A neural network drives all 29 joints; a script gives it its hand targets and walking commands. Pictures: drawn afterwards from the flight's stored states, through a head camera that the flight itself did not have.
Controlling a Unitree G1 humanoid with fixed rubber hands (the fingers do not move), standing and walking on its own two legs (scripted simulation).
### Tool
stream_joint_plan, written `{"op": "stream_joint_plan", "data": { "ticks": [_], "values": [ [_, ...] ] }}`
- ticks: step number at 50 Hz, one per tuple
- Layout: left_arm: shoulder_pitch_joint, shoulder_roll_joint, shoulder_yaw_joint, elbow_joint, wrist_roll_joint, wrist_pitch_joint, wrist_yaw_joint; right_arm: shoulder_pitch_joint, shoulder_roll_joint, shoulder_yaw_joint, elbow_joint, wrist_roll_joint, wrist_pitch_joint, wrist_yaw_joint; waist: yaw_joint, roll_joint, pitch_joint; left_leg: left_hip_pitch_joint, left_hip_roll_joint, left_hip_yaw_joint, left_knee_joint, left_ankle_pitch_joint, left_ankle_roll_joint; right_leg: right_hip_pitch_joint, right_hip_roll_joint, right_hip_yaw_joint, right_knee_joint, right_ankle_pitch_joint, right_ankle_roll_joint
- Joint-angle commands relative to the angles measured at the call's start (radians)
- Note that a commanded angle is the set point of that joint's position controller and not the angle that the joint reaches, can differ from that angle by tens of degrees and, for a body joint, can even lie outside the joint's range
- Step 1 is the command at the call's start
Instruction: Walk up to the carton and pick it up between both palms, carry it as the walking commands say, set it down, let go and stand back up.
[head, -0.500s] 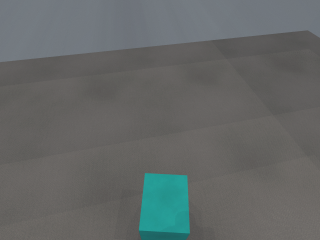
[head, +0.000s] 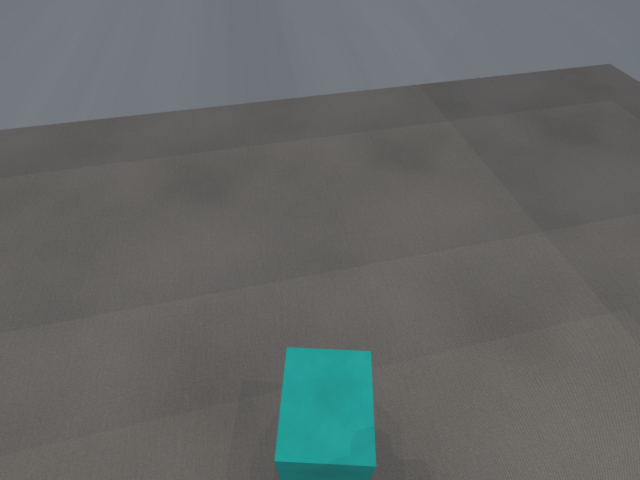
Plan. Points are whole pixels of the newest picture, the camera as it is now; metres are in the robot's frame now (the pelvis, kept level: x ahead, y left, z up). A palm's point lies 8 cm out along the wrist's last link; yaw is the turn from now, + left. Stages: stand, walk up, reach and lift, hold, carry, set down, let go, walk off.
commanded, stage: walk up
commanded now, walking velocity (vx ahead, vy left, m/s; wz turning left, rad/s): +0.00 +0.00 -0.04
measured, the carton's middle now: (325, 417) +0.40 -0.02 -0.65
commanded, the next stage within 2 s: none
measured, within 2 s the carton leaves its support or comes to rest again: neither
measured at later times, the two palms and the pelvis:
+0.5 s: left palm out of the picture -0.03 +0.20 -0.15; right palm out of the picture -0.07 -0.18 -0.15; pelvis -0.01 +0.00 +0.00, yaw -1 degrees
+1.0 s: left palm out of the picture -0.04 +0.19 -0.15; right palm out of the picture -0.08 -0.18 -0.15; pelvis -0.02 +0.00 +0.00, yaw -2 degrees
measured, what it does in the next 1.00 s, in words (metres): stands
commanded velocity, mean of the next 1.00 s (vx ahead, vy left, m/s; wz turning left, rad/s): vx -0.01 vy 0.01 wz -0.03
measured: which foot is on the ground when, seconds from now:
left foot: down 0.00-1.00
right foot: down 0.00-1.00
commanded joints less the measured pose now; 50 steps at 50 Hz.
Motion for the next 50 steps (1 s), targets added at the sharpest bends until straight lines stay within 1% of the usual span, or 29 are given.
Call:
{"op": "stream_joint_plan", "data": {
  "ticks": [1, 3, 4, 5, 7, 8, 9, 10, 12, 15, 16, 17, 18, 20, 23, 25, 28, 29, 30, 33, 35, 37, 40, 42, 44, 46, 47, 48, 50],
  "values": [
    [0.101, 0.071, 0.012, -0.006, 0.000, -0.008, 0.004, 0.112, -0.072, -0.013, 0.000, -0.002, -0.005, -0.004, -0.004, -0.001, 0.087, -0.037, 0.148, -0.114, -0.083, 0.207, -0.019, -0.052, -0.109, 0.083, -0.052, 0.218, -0.036],
    [0.085, 0.083, 0.014, -0.014, 0.006, -0.011, 0.003, 0.114, -0.059, -0.010, 0.003, -0.003, -0.007, -0.003, 0.000, -0.020, 0.086, -0.062, 0.147, -0.119, -0.087, 0.221, -0.016, -0.031, -0.106, 0.082, -0.055, 0.219, -0.036],
    [0.087, 0.072, 0.012, -0.011, 0.004, -0.013, 0.004, 0.109, -0.082, -0.017, 0.000, -0.002, -0.006, -0.003, 0.003, 0.009, 0.089, -0.067, 0.140, -0.111, -0.086, 0.214, -0.020, -0.025, -0.114, 0.082, -0.053, 0.227, -0.037],
    [0.097, 0.079, 0.012, -0.007, 0.003, -0.010, 0.004, 0.119, -0.071, -0.015, 0.010, 0.000, -0.005, -0.004, 0.006, -0.005, 0.094, -0.077, 0.141, -0.110, -0.090, 0.191, -0.020, -0.019, -0.114, 0.086, -0.051, 0.231, -0.038],
    [0.093, 0.078, 0.014, -0.008, 0.003, -0.011, 0.003, 0.138, -0.053, -0.013, 0.013, -0.002, -0.008, -0.006, -0.002, -0.002, 0.083, -0.055, 0.147, -0.109, -0.080, 0.232, -0.024, -0.031, -0.112, 0.084, -0.048, 0.238, -0.039],
    [0.090, 0.070, 0.012, -0.015, 0.002, -0.009, 0.002, 0.138, -0.056, -0.013, 0.003, -0.004, -0.009, -0.005, -0.002, 0.020, 0.078, -0.052, 0.148, -0.110, -0.078, 0.265, -0.027, -0.035, -0.110, 0.083, -0.045, 0.244, -0.035],
    [0.088, 0.069, 0.012, -0.014, 0.003, -0.008, 0.004, 0.141, -0.052, -0.014, 0.006, 0.000, -0.010, -0.005, -0.004, -0.001, 0.075, -0.038, 0.154, -0.110, -0.079, 0.272, -0.022, -0.044, -0.110, 0.076, -0.037, 0.243, -0.035],
    [0.080, 0.067, 0.010, -0.013, 0.003, -0.010, 0.003, 0.149, -0.063, -0.016, 0.009, 0.000, -0.007, -0.005, -0.006, 0.011, 0.064, -0.033, 0.151, -0.107, -0.080, 0.291, -0.018, -0.036, -0.107, 0.074, -0.032, 0.236, -0.037],
    [0.087, 0.082, 0.012, -0.016, 0.001, -0.011, 0.003, 0.147, -0.062, -0.017, 0.005, -0.006, -0.006, -0.006, -0.001, -0.003, 0.084, -0.034, 0.158, -0.112, -0.078, 0.300, -0.016, -0.063, -0.105, 0.076, -0.028, 0.227, -0.035],
    [0.089, 0.074, 0.011, -0.018, 0.004, -0.005, 0.003, 0.147, -0.046, -0.014, 0.002, -0.002, -0.008, -0.006, -0.001, 0.018, 0.079, -0.051, 0.154, -0.115, -0.082, 0.262, -0.020, -0.057, -0.107, 0.078, -0.024, 0.207, -0.035],
    [0.083, 0.085, 0.017, -0.016, 0.006, -0.006, 0.002, 0.140, -0.046, -0.011, 0.003, -0.006, -0.010, -0.006, 0.005, 0.005, 0.067, -0.065, 0.157, -0.117, -0.082, 0.274, -0.017, -0.029, -0.109, 0.076, -0.025, 0.210, -0.034],
    [0.085, 0.075, 0.014, -0.019, 0.001, -0.006, 0.002, 0.149, -0.057, -0.015, -0.001, -0.004, -0.010, -0.006, 0.001, 0.016, 0.080, -0.059, 0.153, -0.108, -0.079, 0.247, -0.022, -0.049, -0.109, 0.084, -0.029, 0.209, -0.034],
    [0.080, 0.069, 0.014, -0.016, 0.004, -0.006, 0.004, 0.152, -0.059, -0.018, 0.005, -0.004, -0.009, -0.006, -0.005, -0.004, 0.076, -0.047, 0.155, -0.103, -0.082, 0.248, -0.019, -0.053, -0.106, 0.077, -0.029, 0.214, -0.034],
    [0.089, 0.078, 0.014, -0.017, -0.001, -0.005, 0.003, 0.158, -0.047, -0.015, 0.002, -0.004, -0.008, -0.008, 0.003, 0.012, 0.092, -0.065, 0.152, -0.106, -0.078, 0.257, -0.028, -0.051, -0.110, 0.087, -0.029, 0.231, -0.035],
    [0.084, 0.075, 0.017, -0.015, 0.005, -0.005, 0.002, 0.149, -0.054, -0.017, 0.003, -0.005, -0.008, -0.007, 0.000, -0.004, 0.088, -0.051, 0.159, -0.107, -0.084, 0.262, -0.018, -0.060, -0.105, 0.081, -0.019, 0.205, -0.031],
    [0.093, 0.069, 0.012, -0.021, 0.001, -0.005, 0.000, 0.159, -0.049, -0.016, 0.002, -0.006, -0.006, -0.008, 0.002, 0.009, 0.080, -0.042, 0.158, -0.103, -0.090, 0.236, -0.017, -0.068, -0.109, 0.087, -0.028, 0.189, -0.035],
    [0.085, 0.068, 0.011, -0.025, 0.000, -0.005, 0.001, 0.165, -0.045, -0.015, 0.006, 0.001, -0.005, -0.008, -0.003, -0.006, 0.093, -0.061, 0.156, -0.109, -0.099, 0.212, -0.019, -0.068, -0.109, 0.087, -0.028, 0.177, -0.033],
    [0.090, 0.065, 0.010, -0.021, 0.000, -0.002, 0.000, 0.159, -0.050, -0.017, 0.006, -0.005, -0.005, -0.007, 0.006, 0.010, 0.104, -0.070, 0.150, -0.107, -0.094, 0.203, -0.020, -0.061, -0.103, 0.082, -0.036, 0.177, -0.031],
    [0.090, 0.079, 0.016, -0.021, 0.001, -0.005, 0.002, 0.155, -0.058, -0.017, 0.005, -0.006, -0.006, -0.008, 0.004, -0.006, 0.116, -0.069, 0.154, -0.103, -0.095, 0.224, -0.025, -0.070, -0.104, 0.081, -0.036, 0.196, -0.029],
    [0.091, 0.061, 0.010, -0.016, -0.001, -0.003, 0.001, 0.170, -0.041, -0.016, 0.006, -0.003, -0.005, -0.009, -0.006, 0.015, 0.107, -0.040, 0.160, -0.106, -0.098, 0.221, -0.029, -0.106, -0.102, 0.088, -0.027, 0.167, -0.029],
    [0.086, 0.069, 0.014, -0.024, 0.002, -0.005, 0.000, 0.152, -0.058, -0.022, -0.005, -0.008, -0.007, -0.008, 0.005, -0.001, 0.102, -0.052, 0.160, -0.099, -0.084, 0.221, -0.022, -0.087, -0.101, 0.078, -0.017, 0.184, -0.030],
    [0.081, 0.078, 0.016, -0.026, 0.004, -0.008, -0.001, 0.167, -0.065, -0.025, -0.002, -0.007, -0.008, -0.009, -0.006, -0.012, 0.084, -0.043, 0.166, -0.096, -0.079, 0.220, -0.022, -0.099, -0.101, 0.081, -0.011, 0.189, -0.027],
    [0.105, 0.062, 0.012, -0.027, 0.001, -0.006, 0.000, 0.169, -0.026, -0.016, -0.005, -0.005, -0.005, -0.010, 0.005, 0.002, 0.091, -0.075, 0.160, -0.110, -0.092, 0.172, -0.017, -0.083, -0.108, 0.090, -0.021, 0.149, -0.034],
    [0.103, 0.052, 0.010, -0.024, 0.000, -0.004, 0.000, 0.155, -0.043, -0.019, -0.016, -0.007, -0.007, -0.010, 0.002, 0.013, 0.097, -0.064, 0.156, -0.096, -0.096, 0.166, -0.019, -0.094, -0.113, 0.099, -0.024, 0.157, -0.031],
    [0.103, 0.066, 0.010, -0.020, 0.000, -0.005, 0.000, 0.161, -0.037, -0.015, -0.008, -0.006, -0.006, -0.008, 0.003, -0.012, 0.113, -0.084, 0.161, -0.102, -0.100, 0.168, -0.025, -0.085, -0.104, 0.091, -0.031, 0.177, -0.030],
    [0.114, 0.070, 0.012, -0.021, 0.002, -0.005, 0.001, 0.158, -0.044, -0.018, -0.010, -0.004, -0.005, -0.008, 0.005, 0.008, 0.111, -0.072, 0.152, -0.098, -0.098, 0.159, -0.024, -0.086, -0.106, 0.096, -0.036, 0.178, -0.034],
    [0.108, 0.061, 0.012, -0.024, -0.002, -0.005, 0.001, 0.174, -0.038, -0.018, -0.010, 0.000, -0.006, -0.005, -0.003, 0.002, 0.103, -0.068, 0.148, -0.097, -0.099, 0.140, -0.024, -0.088, -0.108, 0.102, -0.035, 0.169, -0.033],
    [0.109, 0.066, 0.009, -0.025, 0.000, -0.006, -0.001, 0.165, -0.052, -0.023, -0.013, -0.009, -0.006, -0.004, 0.006, 0.009, 0.103, -0.062, 0.146, -0.089, -0.100, 0.150, -0.021, -0.094, -0.106, 0.101, -0.030, 0.168, -0.034],
    [0.107, 0.064, 0.010, -0.026, 0.000, -0.008, -0.001, 0.176, -0.040, -0.020, -0.013, -0.005, -0.006, -0.003, 0.001, 0.004, 0.097, -0.054, 0.155, -0.095, -0.099, 0.172, -0.019, -0.094, -0.108, 0.101, -0.039, 0.165, -0.034]
  ]
}}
